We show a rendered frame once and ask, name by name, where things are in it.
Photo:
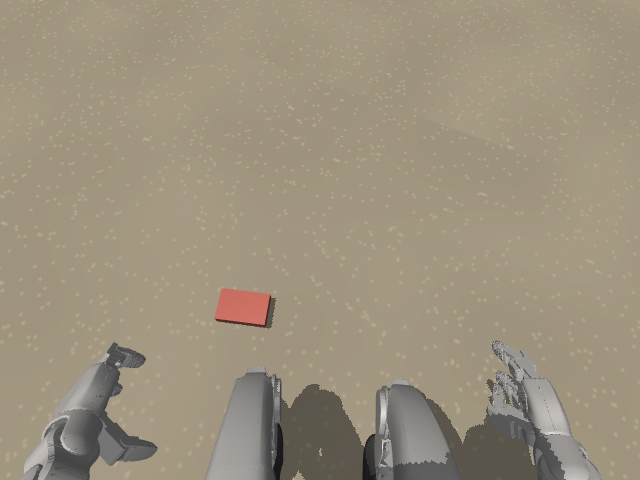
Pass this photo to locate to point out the small box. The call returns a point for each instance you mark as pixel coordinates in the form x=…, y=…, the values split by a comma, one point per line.
x=243, y=307

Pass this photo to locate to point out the right robot arm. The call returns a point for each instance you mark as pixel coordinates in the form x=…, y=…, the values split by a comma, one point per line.
x=560, y=457

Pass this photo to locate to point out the left robot hand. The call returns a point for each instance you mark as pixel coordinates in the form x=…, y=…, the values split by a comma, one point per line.
x=92, y=392

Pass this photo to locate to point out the left robot arm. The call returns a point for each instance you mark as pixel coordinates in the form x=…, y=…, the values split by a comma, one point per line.
x=68, y=448

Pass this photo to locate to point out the right robot hand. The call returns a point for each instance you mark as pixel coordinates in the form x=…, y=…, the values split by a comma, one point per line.
x=537, y=410

